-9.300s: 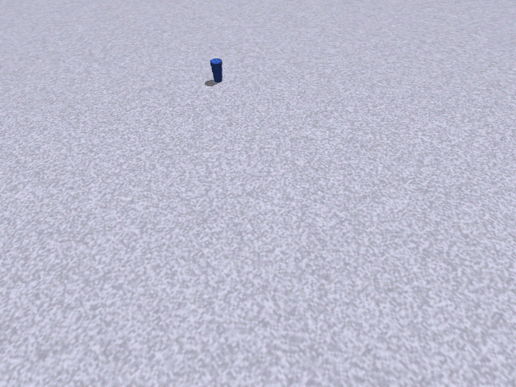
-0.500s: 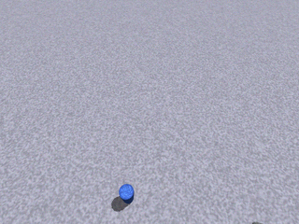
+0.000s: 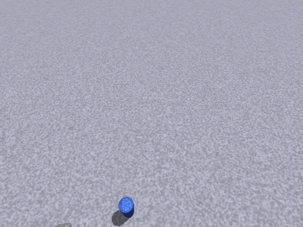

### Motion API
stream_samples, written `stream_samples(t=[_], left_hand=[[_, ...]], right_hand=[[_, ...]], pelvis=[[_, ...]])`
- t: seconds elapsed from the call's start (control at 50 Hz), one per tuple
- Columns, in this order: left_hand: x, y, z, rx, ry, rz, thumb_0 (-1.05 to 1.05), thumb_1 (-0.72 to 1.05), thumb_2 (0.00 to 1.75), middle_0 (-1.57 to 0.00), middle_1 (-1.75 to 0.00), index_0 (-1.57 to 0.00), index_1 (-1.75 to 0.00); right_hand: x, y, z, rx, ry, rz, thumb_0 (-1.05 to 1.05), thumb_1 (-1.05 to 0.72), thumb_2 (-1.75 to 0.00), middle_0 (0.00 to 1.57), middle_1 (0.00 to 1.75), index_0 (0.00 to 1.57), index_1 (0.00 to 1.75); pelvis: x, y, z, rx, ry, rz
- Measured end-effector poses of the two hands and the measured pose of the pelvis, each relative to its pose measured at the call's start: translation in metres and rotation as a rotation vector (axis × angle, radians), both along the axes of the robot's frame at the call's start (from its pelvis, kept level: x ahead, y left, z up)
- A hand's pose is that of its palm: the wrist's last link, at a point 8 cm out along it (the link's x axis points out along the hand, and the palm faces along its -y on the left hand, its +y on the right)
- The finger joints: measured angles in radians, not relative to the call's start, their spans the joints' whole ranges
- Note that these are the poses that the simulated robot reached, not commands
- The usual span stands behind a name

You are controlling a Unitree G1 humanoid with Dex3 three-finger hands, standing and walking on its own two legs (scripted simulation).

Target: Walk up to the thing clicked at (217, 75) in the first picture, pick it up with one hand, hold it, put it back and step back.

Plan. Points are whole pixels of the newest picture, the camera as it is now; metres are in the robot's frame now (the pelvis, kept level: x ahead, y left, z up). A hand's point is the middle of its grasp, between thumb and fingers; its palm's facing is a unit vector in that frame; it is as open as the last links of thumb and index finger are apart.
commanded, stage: stand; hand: left
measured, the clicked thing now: (127, 208) +0.38 +0.17 -0.71
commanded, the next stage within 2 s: none
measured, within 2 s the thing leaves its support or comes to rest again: neither
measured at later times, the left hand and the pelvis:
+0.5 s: hand out of the picture +0.05 +0.25 -0.15, palm faces +0.00 -0.93 -0.36, open 7.4 cm; pelvis -0.01 -0.01 +0.00, yaw +1 degrees
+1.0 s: hand out of the picture +0.08 +0.24 -0.15, palm faces +0.00 -0.94 -0.34, open 7.4 cm; pelvis +0.01 -0.01 +0.00, yaw +1 degrees
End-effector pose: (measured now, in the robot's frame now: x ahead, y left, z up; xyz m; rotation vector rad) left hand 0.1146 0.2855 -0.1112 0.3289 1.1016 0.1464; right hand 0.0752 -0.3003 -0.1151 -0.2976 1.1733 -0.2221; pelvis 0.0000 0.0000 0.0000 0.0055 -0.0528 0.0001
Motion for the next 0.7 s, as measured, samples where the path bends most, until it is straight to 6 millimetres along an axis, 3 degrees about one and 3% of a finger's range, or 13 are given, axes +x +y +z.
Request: stream_samples(t=[0.32, 0.5, 0.7], left_hand=[[-0.057, 0.006, -0.005, 0.02, 0.122, 0.08, 0.0, 0.9, 0.9, -0.2, -0.3, -0.21, -0.3], [-0.068, 0.007, -0.002, 0.031, 0.132, 0.095, 0.0, 0.9, 0.9, -0.2, -0.3, -0.21, -0.3], [-0.068, 0.002, -0.006, 0.021, 0.148, 0.095, 0.0, 0.9, 0.9, -0.2, -0.3, -0.21, -0.3]], right_hand=[[-0.008, -0.003, -0.003, 0.007, 0.043, 0.019, 0.01, -0.9, -0.9, 0.2, 0.3, 0.21, 0.3], [-0.008, -0.001, -0.007, 0.023, 0.047, 0.034, 0.01, -0.9, -0.9, 0.2, 0.3, 0.21, 0.3], [-0.012, -0.005, -0.007, 0.017, 0.083, 0.035, 0.01, -0.9, -0.9, 0.2, 0.3, 0.21, 0.3]], pelvis=[[-0.007, -0.008, 0.003, -0.005, -0.001, 0.011], [-0.009, -0.01, 0.002, -0.004, 0.008, 0.019], [-0.004, -0.012, 0.002, -0.005, 0.021, 0.024]])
